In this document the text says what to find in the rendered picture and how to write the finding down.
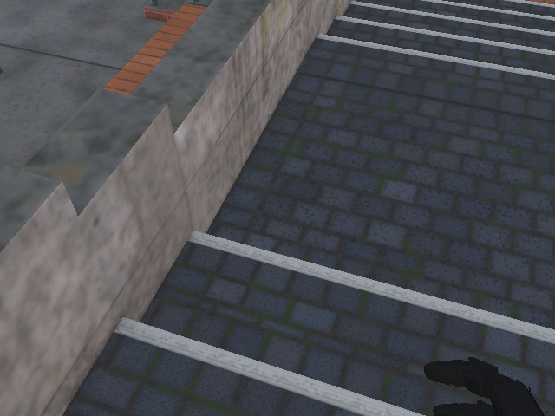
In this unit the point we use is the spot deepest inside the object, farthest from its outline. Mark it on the robot right hand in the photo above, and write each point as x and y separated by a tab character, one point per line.
508	397

